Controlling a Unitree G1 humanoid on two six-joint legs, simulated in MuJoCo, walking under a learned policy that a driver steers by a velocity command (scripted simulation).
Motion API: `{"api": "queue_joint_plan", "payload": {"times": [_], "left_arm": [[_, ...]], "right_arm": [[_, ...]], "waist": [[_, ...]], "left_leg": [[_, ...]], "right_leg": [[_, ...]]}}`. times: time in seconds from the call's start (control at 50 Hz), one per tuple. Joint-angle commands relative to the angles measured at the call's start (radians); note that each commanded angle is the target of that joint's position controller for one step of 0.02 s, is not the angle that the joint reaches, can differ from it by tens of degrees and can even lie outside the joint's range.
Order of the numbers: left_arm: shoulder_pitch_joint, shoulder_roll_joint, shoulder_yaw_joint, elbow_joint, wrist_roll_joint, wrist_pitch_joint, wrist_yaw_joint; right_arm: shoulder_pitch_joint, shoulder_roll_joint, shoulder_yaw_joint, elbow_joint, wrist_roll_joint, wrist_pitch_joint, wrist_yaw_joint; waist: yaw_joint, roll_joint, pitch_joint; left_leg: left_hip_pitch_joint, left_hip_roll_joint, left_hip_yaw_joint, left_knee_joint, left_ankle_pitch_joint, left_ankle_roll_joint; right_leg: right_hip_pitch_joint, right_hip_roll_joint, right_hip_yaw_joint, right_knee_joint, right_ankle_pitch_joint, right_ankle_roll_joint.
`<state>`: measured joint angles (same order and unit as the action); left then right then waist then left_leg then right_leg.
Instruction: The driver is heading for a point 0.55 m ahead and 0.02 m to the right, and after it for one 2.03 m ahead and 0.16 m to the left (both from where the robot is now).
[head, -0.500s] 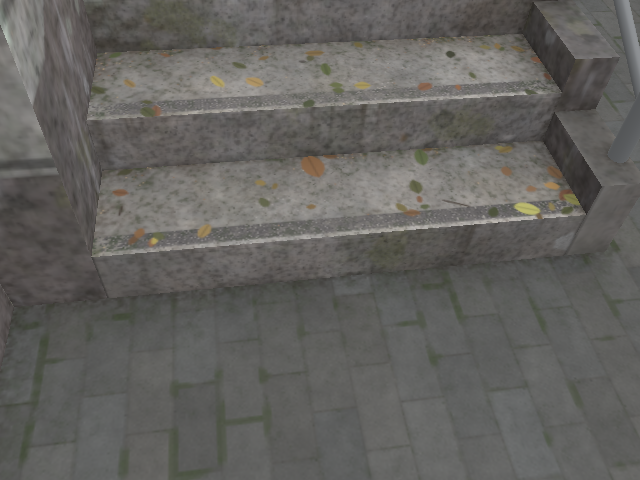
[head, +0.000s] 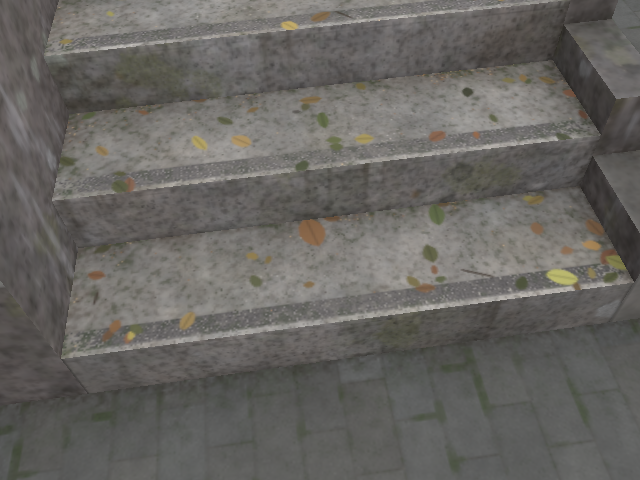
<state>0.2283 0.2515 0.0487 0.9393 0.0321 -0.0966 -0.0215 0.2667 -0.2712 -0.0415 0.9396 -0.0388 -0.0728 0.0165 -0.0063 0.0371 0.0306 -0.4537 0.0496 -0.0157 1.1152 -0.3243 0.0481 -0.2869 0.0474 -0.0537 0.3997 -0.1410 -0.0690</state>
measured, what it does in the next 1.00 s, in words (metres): walks ahead: left foot, then right foot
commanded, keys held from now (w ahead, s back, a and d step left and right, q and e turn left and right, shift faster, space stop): w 1.00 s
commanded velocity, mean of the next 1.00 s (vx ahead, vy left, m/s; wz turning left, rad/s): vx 0.50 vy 0.00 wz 0.00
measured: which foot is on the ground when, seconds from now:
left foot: up 0.00-0.32, down 0.34-0.82, up 0.84-1.00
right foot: down 0.00-0.34, up 0.36-0.80, down 0.82-1.00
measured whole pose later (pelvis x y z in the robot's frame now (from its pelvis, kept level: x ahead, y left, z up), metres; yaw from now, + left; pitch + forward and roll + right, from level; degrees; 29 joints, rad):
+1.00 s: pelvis +0.49 -0.01 +0.00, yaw +0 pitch +0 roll +0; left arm 0.30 0.20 0.04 1.02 0.02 -0.08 0.00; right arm 0.26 -0.21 -0.04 0.98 -0.04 -0.07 0.02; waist 0.01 0.04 0.02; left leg -0.54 0.05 0.02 1.39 -0.30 0.05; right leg -0.24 0.06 -0.09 0.41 -0.18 -0.09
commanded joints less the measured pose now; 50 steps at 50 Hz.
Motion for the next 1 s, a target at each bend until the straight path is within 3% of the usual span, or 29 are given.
{"api": "queue_joint_plan", "payload": {"times": [0.02,0.12,0.22,0.28,0.32,0.34,0.36,0.38,0.4,0.42,0.44,0.46,0.48,0.52,0.56,0.68,0.72,0.76,0.78,0.8,0.82,0.84,0.86,0.88,0.9,0.92,0.94,0.96,1.0], "left_arm": [[0.054,0.120,0.024,-0.015,-0.011,-0.028,-0.003],[0.130,0.111,0.021,0.026,-0.012,-0.015,0.000],[0.206,0.125,0.023,0.065,-0.010,-0.013,0.006],[0.204,0.137,0.026,0.080,-0.006,-0.007,0.015],[0.174,0.138,0.025,0.082,-0.015,-0.002,0.020],[0.162,0.109,0.014,0.071,-0.017,-0.005,0.023],[0.197,0.023,-0.013,0.031,-0.040,-0.008,0.017],[0.228,0.072,0.006,0.045,-0.017,-0.003,0.019],[0.175,0.118,0.024,0.049,0.002,0.009,0.016],[0.143,0.095,0.020,0.043,0.001,0.009,0.004],[0.119,0.069,0.017,0.040,0.000,0.014,-0.001],[0.118,0.055,0.015,0.040,0.011,0.024,-0.004],[0.133,0.037,0.010,0.048,0.019,0.033,-0.009],[0.125,0.028,0.009,0.044,0.017,0.043,-0.010],[0.038,0.023,0.004,0.019,0.026,0.040,-0.020],[-0.203,-0.011,-0.027,-0.064,0.005,0.030,-0.027],[-0.214,0.023,-0.018,-0.068,0.004,0.026,-0.016],[-0.130,0.025,-0.017,-0.043,0.007,0.021,0.002],[-0.074,0.034,-0.011,-0.021,0.001,0.013,0.008],[0.019,0.040,-0.002,0.015,0.004,0.002,0.015],[0.162,0.065,0.012,0.065,0.013,-0.008,0.030],[0.312,0.160,0.034,0.089,0.038,-0.012,0.041],[0.306,0.270,0.063,0.095,0.018,0.006,0.035],[0.215,0.185,0.052,0.069,-0.021,0.019,0.028],[0.102,0.108,0.030,0.035,-0.033,0.020,0.026],[0.091,0.061,0.017,0.041,-0.026,0.022,0.020],[0.082,0.037,0.007,0.044,-0.028,0.018,0.025],[0.093,0.027,0.002,0.048,-0.021,0.011,0.029],[0.131,0.037,0.001,0.070,-0.015,0.002,0.025]], "right_arm": [[0.089,-0.046,-0.010,-0.027,-0.006,0.030,0.016],[-0.137,-0.023,0.006,-0.098,0.004,0.030,0.025],[-0.257,-0.023,0.012,-0.135,0.012,0.016,0.023],[-0.243,-0.041,0.005,-0.143,0.009,0.001,0.015],[-0.093,-0.055,-0.007,-0.094,-0.001,-0.013,-0.002],[0.083,-0.100,-0.024,-0.042,-0.016,-0.025,-0.016],[0.243,-0.215,-0.055,-0.019,-0.030,-0.029,-0.025],[0.222,-0.247,-0.068,-0.006,-0.009,-0.016,-0.025],[0.119,-0.178,-0.053,-0.027,0.013,-0.011,-0.019],[0.030,-0.112,-0.036,-0.048,0.021,-0.011,-0.012],[-0.010,-0.083,-0.027,-0.053,0.023,-0.013,-0.011],[-0.019,-0.066,-0.021,-0.044,0.026,-0.018,-0.015],[-0.010,-0.063,-0.019,-0.032,0.025,-0.024,-0.016],[0.035,-0.077,-0.021,-0.003,0.033,-0.043,-0.022],[0.048,-0.063,-0.009,0.012,0.023,-0.035,-0.013],[0.135,-0.058,0.004,0.063,0.029,-0.024,-0.014],[0.138,-0.094,-0.009,0.063,0.027,-0.033,-0.015],[0.134,-0.085,-0.014,0.065,0.022,-0.040,-0.022],[0.118,-0.067,-0.010,0.064,0.019,-0.041,-0.023],[0.089,-0.063,-0.010,0.059,0.024,-0.037,-0.021],[0.086,-0.051,-0.004,0.057,0.029,-0.038,-0.023],[0.099,0.006,0.014,0.020,0.031,-0.038,-0.025],[0.234,0.074,0.023,0.029,0.051,-0.028,-0.022],[0.187,-0.023,0.001,0.056,0.014,-0.007,-0.027],[0.108,-0.020,-0.003,0.036,0.001,-0.008,-0.016],[0.070,-0.012,-0.005,0.024,0.009,-0.013,-0.007],[0.056,-0.004,-0.006,0.017,0.001,-0.010,-0.001],[0.074,0.010,-0.006,0.027,0.004,0.004,0.001],[0.077,0.032,-0.007,0.015,-0.009,0.017,0.006]], "waist": [[-0.037,-0.135,-0.069],[0.016,-0.114,0.029],[0.059,-0.114,0.048],[0.039,-0.111,0.042],[-0.034,-0.078,-0.028],[-0.099,-0.039,-0.129],[-0.125,0.152,-0.254],[-0.094,0.221,-0.223],[-0.047,0.094,-0.117],[-0.020,0.045,-0.053],[0.000,0.029,-0.009],[0.018,0.037,0.014],[0.028,0.037,-0.003],[0.040,0.025,-0.022],[0.020,0.011,0.001],[-0.034,0.050,0.030],[-0.025,0.046,0.024],[0.004,0.082,-0.020],[0.033,0.089,-0.021],[0.082,0.049,-0.049],[0.138,-0.014,-0.109],[0.171,-0.173,-0.186],[0.092,-0.387,-0.225],[0.079,-0.202,-0.168],[0.050,-0.144,-0.065],[0.043,-0.119,-0.014],[0.017,-0.101,0.007],[0.009,-0.100,-0.004],[-0.013,-0.059,-0.026]], "left_leg": [[-0.038,0.041,-0.002,-0.028,0.071,-0.005],[-0.113,0.051,0.043,-0.322,0.218,-0.037],[-0.076,0.015,0.076,-0.522,0.242,-0.023],[-0.018,-0.005,0.085,-0.574,0.163,0.013],[0.202,-0.055,0.110,-0.683,0.175,0.042],[0.443,0.005,0.033,-0.692,0.184,0.079],[0.742,0.275,-0.332,-0.745,0.118,0.186],[0.711,0.376,-0.572,-0.864,0.128,0.223],[0.589,0.321,-0.465,-0.874,0.022,0.195],[0.475,0.277,-0.370,-0.916,0.004,0.172],[0.393,0.234,-0.285,-0.958,0.053,0.143],[0.344,0.200,-0.221,-0.979,0.148,0.126],[0.333,0.180,-0.170,-0.977,0.255,0.126],[0.356,0.172,-0.114,-0.965,0.431,0.142],[0.369,0.168,-0.068,-0.978,0.485,0.154],[0.405,0.144,0.008,-0.961,0.558,0.128],[0.416,0.133,0.005,-0.921,0.588,0.113],[0.412,0.161,-0.002,-0.854,0.586,0.115],[0.400,0.153,0.010,-0.789,0.696,0.107],[0.386,0.125,0.030,-0.657,0.775,0.095],[0.317,0.078,0.052,-0.469,0.699,0.074],[0.130,0.018,0.102,-0.153,0.339,0.043],[-0.137,-0.128,0.094,0.118,-0.236,0.023],[-0.181,-0.048,-0.010,0.266,-0.172,0.039],[-0.216,-0.003,-0.021,0.265,-0.068,0.040],[-0.233,0.016,0.000,0.295,-0.015,0.031],[-0.219,0.039,-0.005,0.279,0.038,0.021],[-0.204,0.029,0.020,0.349,0.043,0.001],[-0.238,0.031,0.029,0.405,0.073,-0.013]], "right_leg": [[0.088,-0.255,0.215,-0.222,0.255,-0.128],[0.124,-0.229,0.170,-0.293,0.081,-0.128],[0.228,-0.251,0.160,-0.253,0.166,-0.127],[0.283,-0.280,0.167,-0.183,0.300,-0.116],[0.266,-0.230,0.110,0.009,0.546,-0.080],[0.153,-0.180,0.072,0.207,0.503,-0.051],[-0.157,-0.057,-0.016,0.547,0.123,-0.002],[-0.317,0.022,0.025,0.697,-0.398,-0.006],[-0.334,-0.058,0.098,0.752,-0.332,-0.023],[-0.317,-0.094,0.102,0.724,-0.240,-0.021],[-0.282,-0.122,0.097,0.680,-0.184,-0.012],[-0.249,-0.134,0.087,0.654,-0.151,0.004],[-0.219,-0.134,0.074,0.655,-0.124,0.018],[-0.235,-0.137,0.061,0.654,-0.093,0.035],[-0.301,-0.155,0.057,0.580,-0.036,0.052],[-0.266,-0.121,-0.012,0.245,0.090,0.073],[-0.214,-0.091,-0.025,0.196,0.079,0.057],[-0.119,-0.082,-0.014,0.208,0.024,0.027],[-0.053,-0.064,-0.014,0.187,-0.003,0.005],[0.051,-0.032,-0.036,0.112,0.003,-0.013],[0.221,-0.038,-0.026,0.049,0.019,-0.033],[0.405,-0.291,0.266,-0.021,0.018,-0.079],[0.509,-0.471,0.639,-0.136,0.074,-0.223],[0.407,-0.413,0.576,-0.140,-0.160,-0.219],[0.271,-0.370,0.482,-0.182,-0.329,-0.190],[0.206,-0.328,0.422,-0.223,-0.314,-0.164],[0.150,-0.295,0.356,-0.240,-0.220,-0.141],[0.120,-0.279,0.312,-0.232,-0.101,-0.141],[0.099,-0.274,0.250,-0.203,0.079,-0.159]]}}
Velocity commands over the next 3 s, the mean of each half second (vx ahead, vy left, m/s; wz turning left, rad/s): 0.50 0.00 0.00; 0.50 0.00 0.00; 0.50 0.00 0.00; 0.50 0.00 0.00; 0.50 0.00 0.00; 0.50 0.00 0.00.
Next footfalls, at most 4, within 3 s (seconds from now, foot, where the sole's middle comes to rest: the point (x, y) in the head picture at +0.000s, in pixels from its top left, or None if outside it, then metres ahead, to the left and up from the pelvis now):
0.34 left None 0.32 0.12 -0.78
0.82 right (389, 437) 0.56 -0.09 -0.78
1.40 left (284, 271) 0.88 0.13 -0.62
1.96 right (352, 122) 1.19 -0.03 -0.45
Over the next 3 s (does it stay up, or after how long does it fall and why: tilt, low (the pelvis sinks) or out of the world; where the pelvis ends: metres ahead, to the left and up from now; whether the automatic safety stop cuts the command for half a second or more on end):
stays up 1.60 0.05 0.51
